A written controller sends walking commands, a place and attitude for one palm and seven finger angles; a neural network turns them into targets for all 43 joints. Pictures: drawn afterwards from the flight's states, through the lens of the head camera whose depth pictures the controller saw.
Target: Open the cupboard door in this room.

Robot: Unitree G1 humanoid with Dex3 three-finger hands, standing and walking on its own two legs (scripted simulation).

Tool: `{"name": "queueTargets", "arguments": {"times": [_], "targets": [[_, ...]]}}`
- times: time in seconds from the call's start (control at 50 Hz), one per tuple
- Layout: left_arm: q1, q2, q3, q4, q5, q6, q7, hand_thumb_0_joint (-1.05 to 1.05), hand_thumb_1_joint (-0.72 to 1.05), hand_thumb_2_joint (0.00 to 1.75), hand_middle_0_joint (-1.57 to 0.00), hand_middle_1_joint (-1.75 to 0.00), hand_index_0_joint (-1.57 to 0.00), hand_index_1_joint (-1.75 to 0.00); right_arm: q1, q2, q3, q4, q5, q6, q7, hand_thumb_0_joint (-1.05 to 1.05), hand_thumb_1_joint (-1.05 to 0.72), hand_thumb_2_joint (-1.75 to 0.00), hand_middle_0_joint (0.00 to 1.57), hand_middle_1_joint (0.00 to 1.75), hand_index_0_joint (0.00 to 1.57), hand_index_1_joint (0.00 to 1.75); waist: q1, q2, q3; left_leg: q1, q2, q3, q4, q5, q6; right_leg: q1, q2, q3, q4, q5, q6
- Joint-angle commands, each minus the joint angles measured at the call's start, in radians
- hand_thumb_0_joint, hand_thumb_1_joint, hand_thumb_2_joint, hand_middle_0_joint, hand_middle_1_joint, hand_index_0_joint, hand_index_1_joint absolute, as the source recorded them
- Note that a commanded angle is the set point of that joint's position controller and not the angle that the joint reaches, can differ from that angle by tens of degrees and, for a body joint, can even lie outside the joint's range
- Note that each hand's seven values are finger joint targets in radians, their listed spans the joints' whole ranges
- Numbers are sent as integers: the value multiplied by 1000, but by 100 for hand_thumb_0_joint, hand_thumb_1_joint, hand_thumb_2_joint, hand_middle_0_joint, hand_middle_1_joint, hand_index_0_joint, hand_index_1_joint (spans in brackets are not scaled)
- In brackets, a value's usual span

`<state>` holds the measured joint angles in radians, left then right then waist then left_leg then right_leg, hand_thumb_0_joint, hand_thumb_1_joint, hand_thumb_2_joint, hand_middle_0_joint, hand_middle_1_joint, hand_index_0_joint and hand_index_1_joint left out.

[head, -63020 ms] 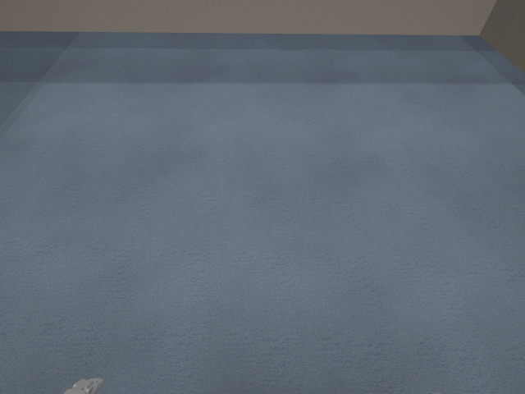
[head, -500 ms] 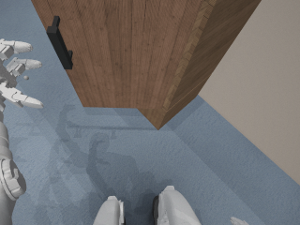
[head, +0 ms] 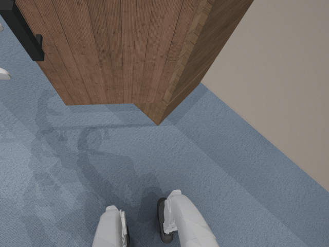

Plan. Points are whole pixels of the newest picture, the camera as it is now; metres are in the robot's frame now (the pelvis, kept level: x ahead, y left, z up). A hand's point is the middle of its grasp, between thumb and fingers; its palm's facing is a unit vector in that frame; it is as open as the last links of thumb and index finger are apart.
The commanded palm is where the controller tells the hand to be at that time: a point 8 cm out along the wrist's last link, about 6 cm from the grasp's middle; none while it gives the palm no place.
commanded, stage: move the hooked fingers beside the handle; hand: left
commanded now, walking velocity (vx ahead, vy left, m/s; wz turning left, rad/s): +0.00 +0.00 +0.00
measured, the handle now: (25, 26) +0.57 +0.23 +0.07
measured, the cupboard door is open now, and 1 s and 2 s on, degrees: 48 48 48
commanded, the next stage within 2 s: slide the fingers in behind the handle in 0.72 s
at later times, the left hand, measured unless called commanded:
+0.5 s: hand out of the picture +0.52 +0.30 +0.07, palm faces -0.02 -1.00 -0.01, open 14.0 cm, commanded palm +0.51 +0.33 +0.07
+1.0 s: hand out of the picture +0.51 +0.29 +0.06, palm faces -0.03 -1.00 -0.02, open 14.0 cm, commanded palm +0.51 +0.31 +0.07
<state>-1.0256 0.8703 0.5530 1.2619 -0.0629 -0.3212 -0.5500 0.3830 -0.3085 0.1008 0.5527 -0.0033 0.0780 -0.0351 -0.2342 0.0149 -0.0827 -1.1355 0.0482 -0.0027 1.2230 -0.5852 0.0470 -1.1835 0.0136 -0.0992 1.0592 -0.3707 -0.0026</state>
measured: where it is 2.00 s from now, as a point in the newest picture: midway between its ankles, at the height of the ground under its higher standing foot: (145, 240)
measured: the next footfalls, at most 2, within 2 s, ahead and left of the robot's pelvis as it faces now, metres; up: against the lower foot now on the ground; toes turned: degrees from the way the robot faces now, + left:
none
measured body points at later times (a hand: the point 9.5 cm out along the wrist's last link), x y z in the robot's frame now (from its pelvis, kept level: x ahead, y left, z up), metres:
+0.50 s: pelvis +0.02 +0.01 +0.01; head +0.19 +0.06 +0.42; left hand +0.51 +0.35 +0.07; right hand +0.03 -0.26 -0.08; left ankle -0.02 +0.08 -0.64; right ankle +0.06 -0.13 -0.64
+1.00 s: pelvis +0.01 +0.00 +0.00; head +0.19 +0.06 +0.41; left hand +0.51 +0.35 +0.07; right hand +0.02 -0.27 -0.09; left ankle -0.02 +0.08 -0.64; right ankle +0.06 -0.13 -0.64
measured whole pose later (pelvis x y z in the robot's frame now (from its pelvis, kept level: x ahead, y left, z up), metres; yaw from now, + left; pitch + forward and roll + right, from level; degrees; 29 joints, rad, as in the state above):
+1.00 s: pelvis +0.01 +0.00 +0.00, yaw +0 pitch +28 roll -6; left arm -0.94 0.78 0.51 1.18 -0.11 -0.34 -0.55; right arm 0.38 -0.29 0.09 0.57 0.00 0.10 -0.02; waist -0.20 0.01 -0.09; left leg -1.11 0.04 -0.02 1.21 -0.59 0.05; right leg -1.15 0.01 -0.11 1.04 -0.38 0.00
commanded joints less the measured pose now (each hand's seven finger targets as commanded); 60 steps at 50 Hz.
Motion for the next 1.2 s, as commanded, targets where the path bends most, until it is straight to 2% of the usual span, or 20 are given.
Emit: {"name": "queueTargets", "arguments": {"times": [0.0,0.06,0.1,0.12,0.2,0.22,0.28,0.32,0.4,0.44,0.5,0.52,0.64,0.78,0.84,0.88,0.94,1.0,1.14,1.18], "targets": [[-306,364,80,-221,-35,-48,0,0,-50,30,-30,-120,-30,-120,220,-214,-88,-35,-12,4,-6,0,-90,-90,20,30,20,30,33,255,-610,378,-3,-82,-140,650,-33,356,32,46,-50,293,-19],[-291,354,79,-222,-41,-44,-9,0,-50,30,-30,-120,-30,-120,219,-209,-87,-44,-10,8,0,0,-90,-90,20,30,20,30,30,228,-581,350,-2,-80,-140,639,-26,363,37,45,-49,302,-20],[-322,338,64,-268,-43,-50,-10,0,-50,30,-30,-120,-30,-120,222,-208,-88,-36,-10,13,4,0,-90,-90,20,30,20,30,27,278,-600,399,3,-84,-144,659,-32,336,38,42,-53,285,-18],[-318,365,89,-292,-41,-56,-5,0,-50,30,-30,-120,-30,-120,226,-209,-92,-33,-12,13,6,0,-90,-90,20,30,20,30,36,283,-618,418,5,-89,-144,677,-36,338,39,40,-53,284,-19],[-272,344,96,-301,-56,-61,-7,0,-50,30,-30,-120,-30,-120,229,-207,-100,-26,-11,13,12,0,-90,-90,20,30,20,30,41,284,-615,466,9,-100,-151,745,-48,328,43,34,-63,293,-20],[-282,293,53,-299,-55,-57,-9,0,-50,30,-30,-120,-30,-120,225,-201,-95,-22,-9,17,13,0,-90,-90,20,30,20,30,29,296,-591,473,9,-96,-151,741,-46,305,42,34,-68,286,-17],[-278,285,53,-328,-59,-58,-9,0,-50,30,-30,-120,-30,-120,231,-201,-99,-16,-10,22,15,0,-90,-90,20,30,20,30,38,319,-602,527,14,-108,-158,803,-59,292,45,25,-71,290,-21],[-255,228,19,-314,-65,-52,-6,0,-50,30,-30,-120,-30,-120,230,-195,-102,-13,-10,25,15,0,-90,-90,20,30,20,30,28,292,-571,532,14,-109,-162,806,-59,278,45,22,-82,286,-18],[-244,193,5,-304,-74,-50,6,0,-50,30,-30,-120,-30,-120,224,-192,-104,-14,-9,28,14,0,-90,-90,20,30,20,30,30,279,-540,536,14,-107,-171,806,-65,271,46,19,-90,280,-19],[-264,205,6,-257,-66,-49,20,0,-50,30,-30,-120,-30,-120,215,-192,-100,-16,-9,27,9,0,-90,-90,20,30,20,30,15,221,-485,442,5,-90,-173,695,-47,304,44,27,-91,270,-17],[-271,265,46,-301,-53,-77,30,0,-50,30,-30,-120,-30,-120,213,-194,-102,-27,-14,21,8,0,-90,-90,20,30,20,30,41,271,-547,466,1,-92,-172,740,-57,345,41,32,-77,300,-24],[-248,245,36,-300,-52,-82,29,0,-50,30,-30,-120,-30,-120,210,-190,-103,-31,-13,20,11,0,-90,-90,20,30,20,30,43,273,-562,476,2,-88,-167,751,-55,344,41,35,-76,306,-23],[-219,254,47,-263,-67,-79,8,0,-50,30,-30,-120,-30,-120,194,-194,-102,-36,-9,15,10,0,-90,-90,20,30,20,30,42,219,-538,412,-1,-76,-164,686,-39,379,42,41,-77,309,-19],[-279,272,46,-272,-70,-86,-10,0,-50,30,-30,-120,-30,-120,190,-197,-98,-26,-7,12,6,0,-90,-90,20,30,20,30,31,247,-544,406,0,-80,-150,663,-40,348,43,41,-65,292,-22],[-297,241,13,-271,-68,-83,-12,0,-50,30,-30,-120,-30,-120,191,-197,-94,-21,-6,13,5,0,-90,-90,20,30,20,30,22,251,-529,403,-3,-85,-155,626,-39,327,41,37,-68,260,-21],[-306,216,-2,-307,-74,-88,-14,0,-50,30,-30,-120,-30,-120,197,-198,-99,-14,-7,14,5,0,-90,-90,20,30,20,30,26,299,-581,492,4,-103,-154,705,-58,281,40,29,-67,253,-23],[-296,161,-30,-272,-80,-67,0,0,-50,30,-30,-120,-30,-120,199,-194,-99,-5,-6,17,7,0,-90,-90,20,30,20,30,12,255,-540,472,3,-103,-157,671,-53,265,40,26,-76,236,-20],[-318,190,-13,-305,-68,-67,25,0,-50,30,-30,-120,-30,-120,202,-193,-97,-9,-8,18,7,0,-90,-90,20,30,20,30,28,285,-566,478,0,-108,-165,675,-60,279,38,24,-72,233,-23],[-266,211,20,-314,-56,-82,76,0,-50,30,-30,-120,-30,-120,194,-185,-95,-30,-12,15,16,0,-90,-90,20,30,20,30,40,234,-558,402,-7,-77,-176,605,-37,377,39,42,-78,271,-22],[-275,204,15,-368,-56,-97,77,0,-50,30,-30,-120,-30,-120,197,-184,-98,-31,-11,18,18,0,-90,-90,20,30,20,30,49,281,-596,466,-1,-89,-182,677,-51,362,39,36,-74,282,-25]]}}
